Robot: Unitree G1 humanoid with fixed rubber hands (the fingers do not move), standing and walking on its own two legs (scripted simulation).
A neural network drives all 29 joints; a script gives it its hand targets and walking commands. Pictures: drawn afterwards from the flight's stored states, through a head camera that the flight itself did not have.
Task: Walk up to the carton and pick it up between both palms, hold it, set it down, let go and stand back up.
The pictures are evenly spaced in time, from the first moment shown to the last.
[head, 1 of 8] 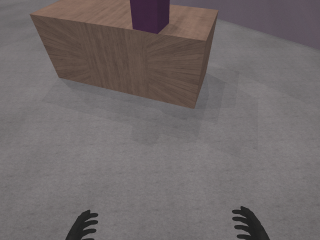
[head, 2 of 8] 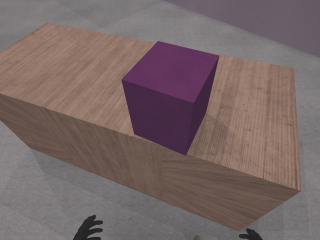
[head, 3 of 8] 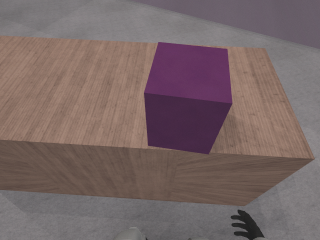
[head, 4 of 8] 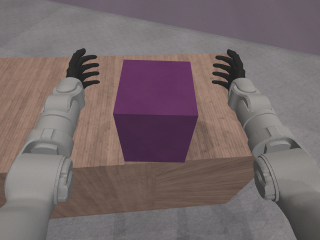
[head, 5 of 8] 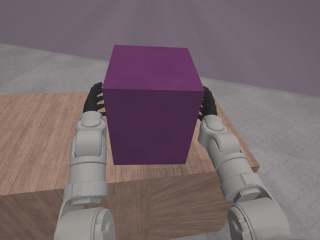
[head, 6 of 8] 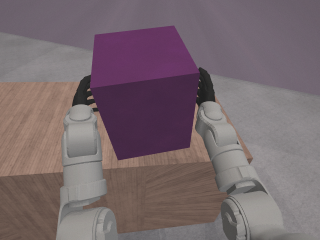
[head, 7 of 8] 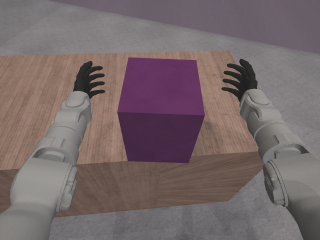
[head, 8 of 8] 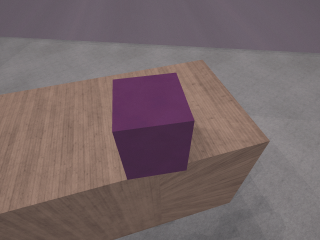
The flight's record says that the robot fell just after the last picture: no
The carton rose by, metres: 0.21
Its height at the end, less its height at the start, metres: +0.00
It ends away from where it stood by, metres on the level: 0.02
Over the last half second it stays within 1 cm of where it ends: yes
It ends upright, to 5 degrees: yes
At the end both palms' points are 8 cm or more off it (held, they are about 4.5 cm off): yes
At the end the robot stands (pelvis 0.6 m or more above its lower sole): yes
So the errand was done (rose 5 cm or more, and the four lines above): yes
